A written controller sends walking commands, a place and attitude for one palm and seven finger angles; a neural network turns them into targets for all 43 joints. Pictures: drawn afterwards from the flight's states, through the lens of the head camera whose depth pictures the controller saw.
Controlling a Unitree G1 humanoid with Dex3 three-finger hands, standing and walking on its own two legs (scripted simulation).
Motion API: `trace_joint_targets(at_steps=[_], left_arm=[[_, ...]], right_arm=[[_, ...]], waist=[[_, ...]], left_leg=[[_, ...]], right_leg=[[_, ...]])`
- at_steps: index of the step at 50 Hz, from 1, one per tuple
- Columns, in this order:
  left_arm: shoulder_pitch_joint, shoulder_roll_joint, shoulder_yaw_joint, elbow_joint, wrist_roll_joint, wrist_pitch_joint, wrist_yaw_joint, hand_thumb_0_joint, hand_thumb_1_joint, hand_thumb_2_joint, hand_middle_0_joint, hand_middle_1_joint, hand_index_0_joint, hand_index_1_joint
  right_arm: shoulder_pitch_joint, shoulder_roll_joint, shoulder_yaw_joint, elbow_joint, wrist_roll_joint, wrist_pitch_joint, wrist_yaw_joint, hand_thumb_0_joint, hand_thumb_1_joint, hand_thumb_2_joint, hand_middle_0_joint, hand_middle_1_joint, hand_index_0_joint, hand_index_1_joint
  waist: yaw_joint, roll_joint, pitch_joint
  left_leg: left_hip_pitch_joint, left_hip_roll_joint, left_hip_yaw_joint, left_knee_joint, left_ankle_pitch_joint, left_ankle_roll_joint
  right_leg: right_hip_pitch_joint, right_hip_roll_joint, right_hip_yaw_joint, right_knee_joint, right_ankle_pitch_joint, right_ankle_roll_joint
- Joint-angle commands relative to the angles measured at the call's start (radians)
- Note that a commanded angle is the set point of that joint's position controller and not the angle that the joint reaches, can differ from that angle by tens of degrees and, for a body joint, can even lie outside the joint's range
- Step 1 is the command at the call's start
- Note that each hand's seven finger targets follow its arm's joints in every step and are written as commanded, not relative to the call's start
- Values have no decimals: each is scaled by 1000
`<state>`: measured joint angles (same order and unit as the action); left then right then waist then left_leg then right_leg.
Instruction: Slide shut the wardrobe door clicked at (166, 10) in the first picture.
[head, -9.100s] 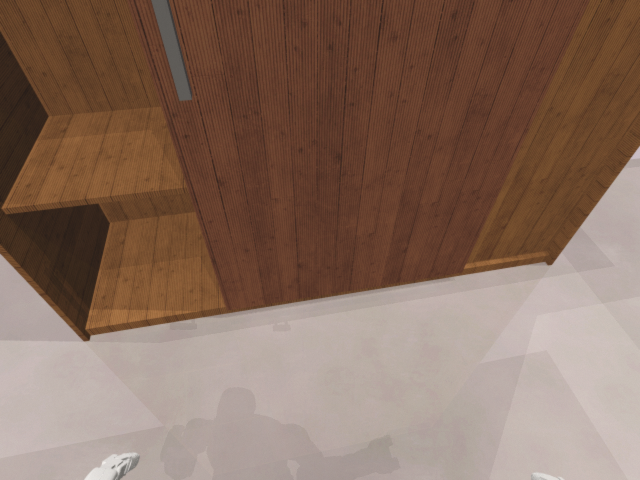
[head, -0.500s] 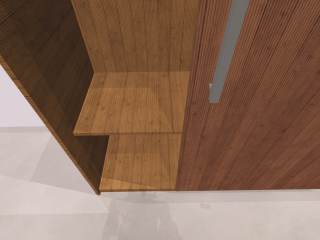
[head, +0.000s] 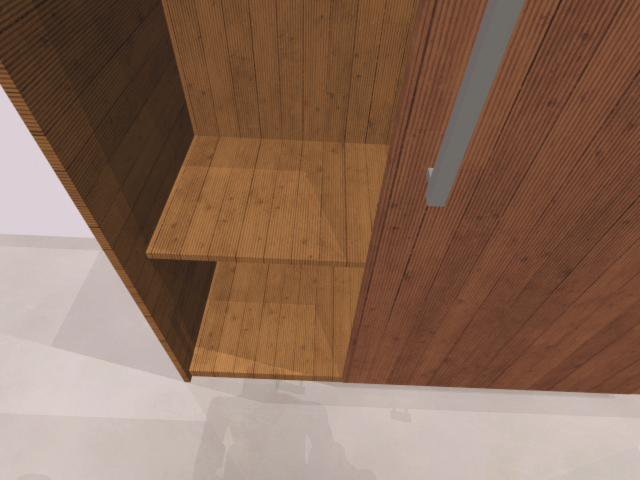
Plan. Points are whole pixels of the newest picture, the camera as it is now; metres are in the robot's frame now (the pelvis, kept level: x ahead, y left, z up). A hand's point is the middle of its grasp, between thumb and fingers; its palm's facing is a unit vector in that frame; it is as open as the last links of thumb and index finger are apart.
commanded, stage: look again from close up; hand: right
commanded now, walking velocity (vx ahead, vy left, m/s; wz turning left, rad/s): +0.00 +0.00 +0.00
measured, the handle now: (471, 74) +0.48 -0.12 +0.28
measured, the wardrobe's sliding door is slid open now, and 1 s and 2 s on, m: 0.48 0.48 0.48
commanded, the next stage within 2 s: raise the hand with hooked fingers in 0.46 s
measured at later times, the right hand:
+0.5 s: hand out of the picture -0.01 -0.17 -0.17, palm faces +0.00 +0.98 -0.18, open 7.3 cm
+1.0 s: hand out of the picture +0.13 -0.18 -0.01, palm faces +0.03 +1.00 +0.02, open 8.6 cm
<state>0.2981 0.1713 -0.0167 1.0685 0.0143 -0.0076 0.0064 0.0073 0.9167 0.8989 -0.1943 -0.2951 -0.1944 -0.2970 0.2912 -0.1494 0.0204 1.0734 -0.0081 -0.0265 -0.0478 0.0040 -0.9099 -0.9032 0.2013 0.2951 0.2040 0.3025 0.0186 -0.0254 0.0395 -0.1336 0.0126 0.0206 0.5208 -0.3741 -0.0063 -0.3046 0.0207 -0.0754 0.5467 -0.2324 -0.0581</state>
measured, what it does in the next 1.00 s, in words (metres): shifts its weight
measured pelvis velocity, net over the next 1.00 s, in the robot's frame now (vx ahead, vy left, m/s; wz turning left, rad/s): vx -0.03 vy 0.04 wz -0.02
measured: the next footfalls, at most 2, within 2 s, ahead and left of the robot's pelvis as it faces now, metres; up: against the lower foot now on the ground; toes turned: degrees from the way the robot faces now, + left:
none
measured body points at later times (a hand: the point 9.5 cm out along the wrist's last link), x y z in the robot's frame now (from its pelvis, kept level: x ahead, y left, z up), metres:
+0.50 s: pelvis +0.00 +0.00 +0.01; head +0.02 +0.00 +0.46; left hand +0.03 +0.24 -0.15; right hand +0.00 -0.22 -0.16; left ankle -0.06 +0.12 -0.73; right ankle +0.04 -0.08 -0.73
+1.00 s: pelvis -0.03 +0.04 -0.03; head -0.03 +0.03 +0.42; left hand +0.18 +0.29 -0.06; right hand +0.13 -0.23 -0.01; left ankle -0.06 +0.12 -0.73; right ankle +0.04 -0.08 -0.73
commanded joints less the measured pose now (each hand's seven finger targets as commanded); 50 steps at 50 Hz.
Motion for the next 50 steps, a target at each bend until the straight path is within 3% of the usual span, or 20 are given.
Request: trace_joint_targets(at_steps=[1,8,19,27,28,29,30,31,32,33,34,35,36,38,39,40,42,45,47,50], left_arm=[[18,101,21,-45,-1,-28,12,0,900,900,-200,-300,-200,-300],[2,105,25,-23,-2,-25,13,0,900,900,-200,-300,-200,-300],[-16,107,26,-1,-6,-29,18,0,900,900,-200,-300,-200,-300],[-32,111,27,7,-8,-26,18,0,900,900,-200,-300,-200,-300],[-82,133,28,-65,-10,-26,11,0,900,900,-200,-300,-200,-300],[4,276,71,-419,-63,-157,55,0,900,900,-200,-300,-200,-300],[-123,177,6,-367,-75,-248,94,0,900,900,-200,-300,-200,-300],[-58,197,43,-324,-39,-299,89,0,900,900,-200,-300,-200,-300],[-37,127,28,-299,-73,-313,69,0,900,900,-200,-300,-200,-300],[-47,175,41,-384,-83,-312,70,0,900,900,-200,-300,-200,-300],[-92,199,54,-416,-75,-320,78,0,900,900,-200,-300,-200,-300],[-98,200,56,-449,-65,-328,80,0,900,900,-200,-300,-200,-300],[-82,197,63,-457,-46,-318,76,0,900,900,-200,-300,-200,-300],[-133,202,80,-476,-29,-288,59,0,900,900,-200,-300,-200,-300],[-157,200,89,-492,-28,-274,48,0,900,900,-200,-300,-200,-300],[-180,203,96,-522,-45,-266,33,0,900,900,-200,-300,-200,-300],[-214,231,104,-604,-53,-259,26,0,900,900,-200,-300,-200,-300],[-235,216,92,-695,-60,-241,34,0,900,900,-200,-300,-200,-300],[-205,191,84,-724,-58,-241,54,0,900,900,-200,-300,-200,-300],[-134,182,66,-692,-34,-260,69,0,900,900,-200,-300,-200,-300]], right_arm=[[73,-115,-19,-33,-3,-5,-2,0,-900,-900,200,300,200,300],[78,-120,-20,-29,-6,2,0,0,-900,-900,200,300,200,300],[86,-125,-22,-3,-7,2,3,0,-900,-900,200,300,200,300],[97,-126,-19,15,-8,0,4,0,-900,-900,200,300,200,300],[132,-113,-15,12,-27,-16,-29,0,-900,-900,200,300,200,300],[-554,-358,-143,-1571,184,-204,-34,0,-877,-890,202,315,202,315],[-430,-433,-178,-1580,102,-181,-64,0,-853,-880,203,330,203,330],[-135,-229,-103,-1319,108,-121,-97,0,-830,-870,205,345,205,345],[209,7,46,-1014,120,-3,-89,0,-807,-860,207,360,207,360],[70,-45,11,-1298,179,-20,-68,0,-783,-850,208,375,208,375],[48,-88,-29,-1340,173,-66,-45,0,-760,-840,210,390,210,390],[69,-118,-64,-1294,163,-101,-22,0,-737,-830,212,405,212,405],[123,-126,-110,-1201,167,-139,5,0,-713,-820,213,420,213,420],[297,-64,-148,-941,201,-241,118,0,-667,-800,217,450,217,450],[370,-64,-179,-880,228,-301,194,0,-643,-790,218,465,218,465],[412,-110,-235,-826,254,-345,282,0,-620,-780,220,480,220,480],[364,-212,-322,-836,304,-382,433,0,-573,-760,223,510,223,510],[237,-332,-422,-1064,343,-304,491,0,-503,-730,228,555,228,555],[119,-324,-436,-1239,383,-316,464,0,-457,-710,232,585,232,585],[-170,-330,-392,-1529,384,-450,388,0,-387,-680,237,630,237,630]], waist=[[-19,51,24],[-22,39,31],[-22,0,-9],[-23,24,7],[-34,33,74],[111,-141,-454],[22,-268,-385],[5,-277,-408],[22,-156,-202],[14,-134,-174],[24,-79,-172],[27,-2,-138],[25,137,-118],[-21,341,-6],[-46,383,-3],[-86,364,2],[-89,221,-98],[-122,-32,-216],[-79,-65,-268],[-1,-113,-275]], left_leg=[[-96,65,-80,-102,122,52],[-115,66,-81,-118,92,44],[-96,75,-83,-137,170,35],[-99,84,-89,-161,189,34],[-146,106,-128,-196,351,22],[-105,15,15,-47,410,38],[-184,-14,25,22,235,49],[-190,-6,54,60,95,53],[-265,-6,52,74,71,39],[-239,1,67,45,86,33],[-248,-1,66,-11,112,31],[-241,-6,66,-39,124,31],[-289,-19,73,-38,114,28],[-405,-40,100,35,100,18],[-423,-36,89,71,124,17],[-390,-21,59,93,176,28],[-335,9,3,131,246,28],[-284,15,-46,121,189,26],[-329,3,-63,96,97,10],[-406,-26,-66,102,67,19]], right_leg=[[56,-109,143,-124,119,0],[83,-117,141,-165,60,1],[148,-127,126,-168,151,3],[159,-126,121,-177,143,6],[86,-136,113,8,256,29],[415,-37,95,-82,327,27],[463,-80,70,-101,381,51],[412,-102,115,-130,374,85],[292,-101,142,-160,264,53],[228,-90,161,-144,166,48],[199,-77,152,-109,76,48],[133,-46,141,-69,53,40],[80,-40,133,-30,70,38],[-85,-39,112,46,62,50],[-159,-30,97,85,51,55],[-206,-20,86,108,53,61],[-213,0,51,163,53,65],[-177,20,25,183,41,47],[-136,4,30,199,6,36],[-65,-23,79,224,8,22]])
